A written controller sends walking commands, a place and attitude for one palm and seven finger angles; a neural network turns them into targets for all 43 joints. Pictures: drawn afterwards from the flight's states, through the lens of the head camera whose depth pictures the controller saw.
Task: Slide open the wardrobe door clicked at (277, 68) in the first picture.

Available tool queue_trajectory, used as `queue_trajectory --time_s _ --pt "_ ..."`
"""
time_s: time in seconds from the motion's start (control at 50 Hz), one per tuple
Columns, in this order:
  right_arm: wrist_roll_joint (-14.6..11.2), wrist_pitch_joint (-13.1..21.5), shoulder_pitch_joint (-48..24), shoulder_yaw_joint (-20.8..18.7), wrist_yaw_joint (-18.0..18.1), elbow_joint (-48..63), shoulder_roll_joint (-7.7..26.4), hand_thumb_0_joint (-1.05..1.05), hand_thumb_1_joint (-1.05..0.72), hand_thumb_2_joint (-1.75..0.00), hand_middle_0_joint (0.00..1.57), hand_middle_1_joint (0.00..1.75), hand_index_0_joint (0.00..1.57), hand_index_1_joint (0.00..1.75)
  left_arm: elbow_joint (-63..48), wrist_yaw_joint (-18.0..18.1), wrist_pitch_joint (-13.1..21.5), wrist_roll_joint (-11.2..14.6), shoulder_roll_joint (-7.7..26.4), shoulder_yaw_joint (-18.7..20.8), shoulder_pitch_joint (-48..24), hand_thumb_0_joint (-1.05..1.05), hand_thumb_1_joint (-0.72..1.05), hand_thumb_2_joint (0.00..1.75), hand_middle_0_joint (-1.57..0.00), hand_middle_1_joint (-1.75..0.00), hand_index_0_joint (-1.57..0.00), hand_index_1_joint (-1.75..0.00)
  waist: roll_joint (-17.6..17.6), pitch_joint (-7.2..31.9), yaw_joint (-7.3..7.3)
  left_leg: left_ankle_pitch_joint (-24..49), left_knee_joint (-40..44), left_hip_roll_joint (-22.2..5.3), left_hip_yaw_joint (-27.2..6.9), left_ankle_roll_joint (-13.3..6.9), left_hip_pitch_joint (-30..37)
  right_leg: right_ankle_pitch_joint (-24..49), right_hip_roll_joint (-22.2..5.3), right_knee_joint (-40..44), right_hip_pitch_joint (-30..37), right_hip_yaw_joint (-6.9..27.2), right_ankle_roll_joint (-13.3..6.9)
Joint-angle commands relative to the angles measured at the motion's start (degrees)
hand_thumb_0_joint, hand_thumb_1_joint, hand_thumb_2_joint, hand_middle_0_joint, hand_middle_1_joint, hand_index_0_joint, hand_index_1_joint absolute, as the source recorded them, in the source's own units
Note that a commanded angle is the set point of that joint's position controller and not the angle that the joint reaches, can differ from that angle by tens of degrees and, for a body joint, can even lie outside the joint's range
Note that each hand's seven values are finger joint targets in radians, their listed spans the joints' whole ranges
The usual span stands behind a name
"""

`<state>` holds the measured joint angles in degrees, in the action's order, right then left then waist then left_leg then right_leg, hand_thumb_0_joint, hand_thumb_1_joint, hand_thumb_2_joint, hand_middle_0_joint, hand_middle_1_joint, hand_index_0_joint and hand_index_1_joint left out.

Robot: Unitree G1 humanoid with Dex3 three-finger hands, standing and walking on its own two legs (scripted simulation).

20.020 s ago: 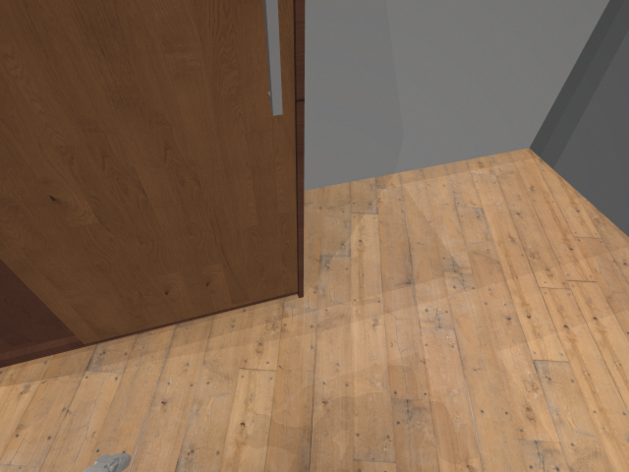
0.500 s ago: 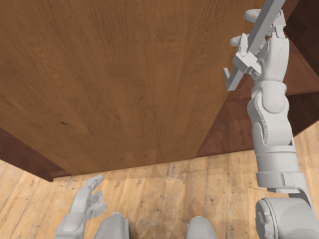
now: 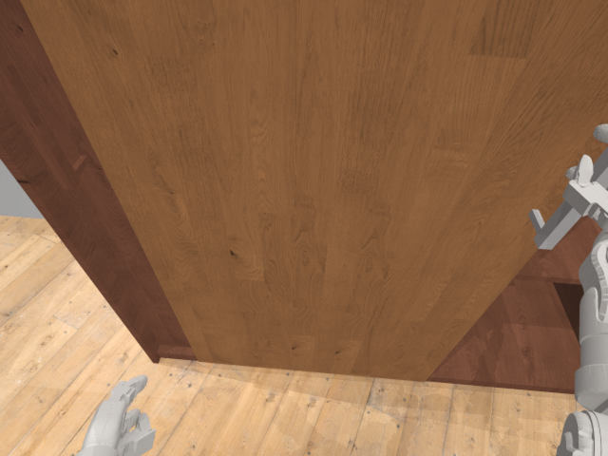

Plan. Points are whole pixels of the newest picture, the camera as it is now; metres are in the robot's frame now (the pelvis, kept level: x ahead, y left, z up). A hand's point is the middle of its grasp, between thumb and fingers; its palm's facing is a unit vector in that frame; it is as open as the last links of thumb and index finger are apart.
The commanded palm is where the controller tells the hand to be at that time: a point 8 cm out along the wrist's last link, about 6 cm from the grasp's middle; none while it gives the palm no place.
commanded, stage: stop walking and hold the door there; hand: right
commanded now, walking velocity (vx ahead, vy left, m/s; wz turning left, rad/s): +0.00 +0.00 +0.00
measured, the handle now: (603, 150) +0.44 -0.33 +0.21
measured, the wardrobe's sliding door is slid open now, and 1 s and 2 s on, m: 0.56 0.56 0.56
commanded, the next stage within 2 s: none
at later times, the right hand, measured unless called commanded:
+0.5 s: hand (580, 186) +0.39 -0.30 +0.19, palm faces +0.49 +0.85 -0.20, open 6.1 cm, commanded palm +0.35 -0.33 +0.17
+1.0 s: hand (581, 189) +0.39 -0.30 +0.19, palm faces +0.38 +0.90 -0.20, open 5.9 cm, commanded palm +0.36 -0.32 +0.17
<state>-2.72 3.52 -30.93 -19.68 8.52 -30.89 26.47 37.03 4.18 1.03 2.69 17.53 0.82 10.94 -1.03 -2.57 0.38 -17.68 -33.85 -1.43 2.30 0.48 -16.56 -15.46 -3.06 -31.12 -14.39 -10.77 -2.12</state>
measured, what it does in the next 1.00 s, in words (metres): shifts its weight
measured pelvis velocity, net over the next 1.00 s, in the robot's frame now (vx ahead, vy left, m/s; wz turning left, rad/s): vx -0.03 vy -0.05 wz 0.01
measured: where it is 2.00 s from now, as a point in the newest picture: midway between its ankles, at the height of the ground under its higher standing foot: outside the picture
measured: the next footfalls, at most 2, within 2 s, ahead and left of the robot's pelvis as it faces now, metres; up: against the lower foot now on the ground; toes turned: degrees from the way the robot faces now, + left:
left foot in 1.48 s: -0.06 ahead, +0.05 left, +0.00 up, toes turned +8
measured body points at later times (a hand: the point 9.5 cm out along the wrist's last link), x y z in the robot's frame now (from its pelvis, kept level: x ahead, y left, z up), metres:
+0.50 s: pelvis -0.02 +0.00 +0.01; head -0.03 +0.01 +0.45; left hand +0.06 +0.29 -0.11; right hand +0.36 -0.34 +0.20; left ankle +0.02 +0.12 -0.73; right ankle +0.02 -0.09 -0.73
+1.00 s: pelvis -0.03 -0.05 -0.01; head -0.02 -0.04 +0.44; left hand +0.09 +0.24 -0.11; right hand +0.37 -0.35 +0.20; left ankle +0.01 +0.12 -0.73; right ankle +0.02 -0.09 -0.73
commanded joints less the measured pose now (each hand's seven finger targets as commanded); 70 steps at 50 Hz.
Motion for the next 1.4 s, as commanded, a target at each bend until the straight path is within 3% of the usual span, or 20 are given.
queue_trajectory --time_s 0.0,0.1,0.16,0.2,0.26,0.3,0.54,0.58,0.62,0.68,0.78,0.84,0.9,0.96,0.98,1.02,1.06,1.14,1.24,1.38 --pt "1.5 6.0 -19.4 0.5 -1.4 10.8 13.7 0.0 -0.9 -0.9 0.45 1.4 0.45 1.4 -6.5 1.0 1.6 -0.1 7.3 1.8 -3.5 0.0 0.9 0.9 -0.2 -0.3 -0.2 -0.3 -3.3 17.2 -0.53 25.5 7.2 -5.0 -6.2 -1.4 7.3 18.1 -7.7 2.6 4.9 6.8 1.3" --pt "1.6 5.2 -17.5 -5.8 -0.4 1.9 22.1 0.0 -0.9 -0.9 0.45 1.4 0.45 1.4 -4.1 2.4 0.6 0.1 7.4 2.1 -0.7 0.0 0.9 0.9 -0.2 -0.3 -0.2 -0.3 5.0 18.8 -0.4 23.3 11.7 -9.6 -12.3 -2.5 7.1 4.1 -3.5 2.6 3.3 6.4 2.2" --pt "1.5 5.9 -19.0 -4.4 -0.9 0.1 20.9 0.0 -0.9 -0.9 0.45 1.4 0.45 1.4 -3.1 2.8 0.7 0.0 7.9 2.0 -0.6 0.0 0.9 0.9 -0.2 -0.3 -0.2 -0.3 -0.6 18.0 -0.53 16.6 11.6 -6.4 -9.1 -1.3 4.2 7.5 -5.6 6.6 6.9 7.2 1.1" --pt "1.9 6.4 -18.9 -5.8 -0.9 -1.7 22.0 0.0 -0.9 -0.9 0.45 1.4 0.45 1.4 -3.1 2.8 0.8 0.1 7.9 1.9 -0.3 0.0 0.9 0.9 -0.2 -0.3 -0.2 -0.3 -1.0 18.0 -0.08 15.9 10.4 -4.6 -7.0 -0.6 3.6 10.2 -7.2 7.3 7.5 7.8 0.6" --pt "1.3 6.7 -20.1 -1.6 -1.6 -2.8 17.6 0.0 -0.9 -0.9 0.45 1.4 0.45 1.4 -2.8 2.9 0.9 0.3 7.6 1.7 -0.3 0.0 0.9 0.9 -0.2 -0.3 -0.2 -0.3 -1.5 16.6 -0.58 13.1 10.6 -3.7 -6.2 -0.4 2.3 8.6 -7.6 8.7 7.8 7.7 0.4" --pt "1.7 6.8 -19.8 -4.0 -1.2 -4.0 20.4 0.0 -0.9 -0.9 0.45 1.4 0.45 1.4 -2.6 3.0 0.9 0.2 8.3 2.0 0.7 0.0 0.9 0.9 -0.2 -0.3 -0.2 -0.3 -1.6 15.9 -0.2 11.5 10.7 -3.4 -6.3 -0.5 2.1 6.7 -7.5 9.1 6.4 7.8 0.4" --pt "1.9 8.5 -22.6 -1.4 -2.1 -4.9 17.6 0.0 -0.9 -0.9 0.45 1.4 0.45 1.4 -2.6 3.0 1.6 0.0 7.7 1.9 1.2 0.0 0.9 0.9 -0.2 -0.3 -0.2 -0.3 -2.4 15.2 -0.48 10.0 9.6 -2.6 -5.7 -0.6 -0.4 4.2 -7.9 10.2 7.4 7.4 0.6" --pt "2.0 8.4 -21.9 -3.1 -1.9 -5.6 19.9 0.0 -0.9 -0.9 0.45 1.4 0.45 1.4 -2.1 3.0 1.5 0.1 8.2 2.0 1.8 0.0 0.9 0.9 -0.2 -0.3 -0.2 -0.3 -2.3 15.0 -0.2 10.9 9.3 -2.6 -5.5 -0.5 0.0 5.3 -8.1 10.1 6.9 7.5 0.4" --pt "1.8 8.7 -23.8 -0.4 -2.3 -3.3 16.5 0.0 -0.9 -0.9 0.45 1.4 0.45 1.4 -2.7 2.9 1.7 0.1 7.5 1.8 1.2 0.0 0.9 0.9 -0.2 -0.3 -0.2 -0.3 -2.1 15.9 -0.47 12.2 8.9 -2.6 -5.5 -0.5 -0.1 6.9 -8.0 9.4 8.3 7.1 0.7" --pt "2.0 8.4 -22.6 -1.2 -1.9 -4.0 18.1 0.0 -0.9 -0.9 0.45 1.4 0.45 1.4 -2.6 2.8 0.9 0.0 8.2 2.4 1.4 0.0 0.9 0.9 -0.2 -0.3 -0.2 -0.3 -2.1 14.9 -0.37 15.8 10.2 -5.6 -8.4 -1.2 0.4 7.3 -5.9 5.9 6.3 5.7 1.0" --pt "2.2 8.1 -23.6 -1.9 -1.3 -4.4 19.4 0.0 -0.9 -0.9 0.45 1.4 0.45 1.4 -2.8 2.2 -1.1 -0.2 8.1 3.2 1.3 0.0 0.9 0.9 -0.2 -0.3 -0.2 -0.3 5.9 16.4 -0.83 19.7 12.9 -14.5 -15.3 -3.7 1.6 3.9 -2.5 -0.3 4.4 5.7 2.2" --pt "2.1 7.9 -26.8 0.6 -1.7 -1.9 16.1 0.0 -0.9 -0.9 0.45 1.4 0.45 1.4 -3.6 1.7 -1.6 -0.2 7.2 3.0 0.0 0.0 0.9 0.9 -0.2 -0.3 -0.2 -0.3 9.5 17.3 -0.99 21.5 11.5 -16.9 -14.0 -3.9 2.9 3.1 -1.9 0.6 4.4 6.0 2.5" --pt "1.9 8.2 -28.9 3.0 -2.1 -0.5 12.8 0.0 -0.9 -0.9 0.45 1.4 0.45 1.4 -3.7 1.6 -2.1 -0.2 7.5 3.0 -0.9 0.0 0.9 0.9 -0.2 -0.3 -0.2 -0.3 6.3 17.0 -1.31 16.1 6.0 -12.8 -7.8 -1.6 -1.0 9.1 -4.7 5.1 8.2 7.3 1.3" --pt "1.0 10.7 -32.4 8.3 -2.7 6.4 6.0 0.0 -0.9 -0.9 0.45 1.4 0.45 1.4 -5.6 1.3 -1.4 0.2 6.1 1.6 -3.5 0.0 0.9 0.9 -0.2 -0.3 -0.2 -0.3 -13.4 17.4 -1.08 -11.8 -18.9 -2.5 2.2 1.1 -10.7 14.8 -14.8 14.2 11.4 18.0 -2.7" --pt "1.3 11.2 -31.8 7.5 -2.4 6.6 5.8 0.0 -0.9 -0.9 0.45 1.4 0.45 1.4 -5.2 1.3 -0.7 -0.2 5.9 1.5 -3.3 0.0 0.9 0.9 -0.2 -0.3 -0.2 -0.3 -12.9 17.8 -0.49 -15.1 -27.2 -2.3 1.3 0.6 -12.5 16.0 -16.5 14.8 11.5 19.5 -4.4" --pt "0.8 10.4 -33.0 9.6 -2.5 6.4 3.4 0.0 -0.9 -0.9 0.45 1.4 0.45 1.4 -3.2 1.6 0.5 0.2 5.9 1.9 -1.1 0.0 0.9 0.9 -0.2 -0.3 -0.2 -0.3 -2.5 17.9 -1.21 -10.3 -31.4 -2.5 0.1 1.2 -14.7 18.4 -15.7 13.0 14.2 17.9 -3.4" --pt "0.7 9.3 -34.1 10.4 -2.8 7.7 3.2 0.0 -0.9 -0.9 0.45 1.4 0.45 1.4 -2.9 1.9 1.1 0.1 5.7 1.8 -0.6 0.0 0.9 0.9 -0.2 -0.3 -0.2 -0.3 1.4 17.9 -1.23 -7.7 -28.3 -3.1 -0.2 1.5 -14.7 18.9 -15.1 12.8 17.0 16.6 -1.6" --pt "0.7 7.6 -36.7 12.2 -3.0 10.4 1.9 0.0 -0.9 -0.9 0.45 1.4 0.45 1.4 -2.2 1.9 2.6 -0.9 4.7 0.5 -1.2 0.0 0.9 0.9 -0.2 -0.3 -0.2 -0.3 -7.6 18.9 -1.33 -5.3 -19.2 -1.5 -0.2 0.8 -9.8 16.3 -13.8 15.8 19.4 14.0 4.0" --pt "0.4 6.4 -35.8 11.8 -3.2 11.2 2.4 0.0 -0.9 -0.9 0.45 1.4 0.45 1.4 -2.4 1.6 3.8 -1.8 4.7 0.1 -1.0 0.0 0.9 0.9 -0.2 -0.3 -0.2 -0.3 -7.4 20.1 -1.0 -5.6 -9.5 0.6 0.7 0.3 -4.1 20.8 -14.1 17.8 21.9 12.5 6.5" --pt "0.3 6.0 -33.4 10.1 -3.9 11.5 4.3 0.0 -0.9 -0.9 0.45 1.4 0.45 1.4 -4.2 -0.1 4.8 -2.0 5.7 0.7 -1.2 0.0 0.9 0.9 -0.2 -0.3 -0.2 -0.3 -8.5 23.7 0.29 -0.1 9.8 1.6 3.7 -1.7 5.3 40.2 -10.1 9.7 24.1 6.6 10.4"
